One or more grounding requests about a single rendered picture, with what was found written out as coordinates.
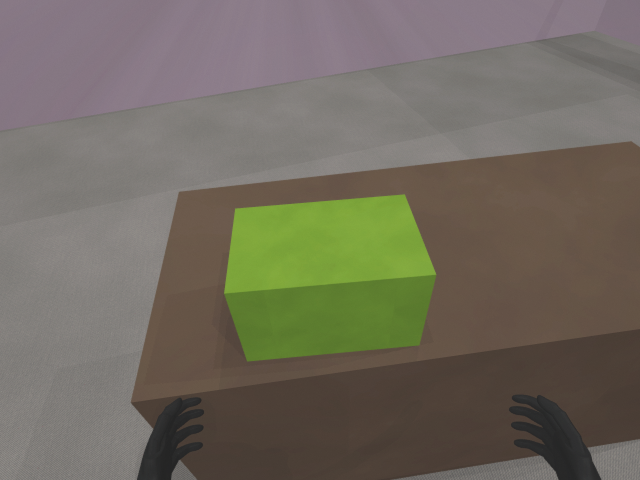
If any pedestal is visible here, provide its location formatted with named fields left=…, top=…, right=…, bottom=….
left=131, top=141, right=640, bottom=480

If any left robot hand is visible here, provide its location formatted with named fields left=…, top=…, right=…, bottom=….
left=137, top=397, right=204, bottom=480

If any right robot hand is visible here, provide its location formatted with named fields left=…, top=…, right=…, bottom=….
left=509, top=395, right=601, bottom=480

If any carton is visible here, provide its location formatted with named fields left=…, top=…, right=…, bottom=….
left=224, top=194, right=436, bottom=362

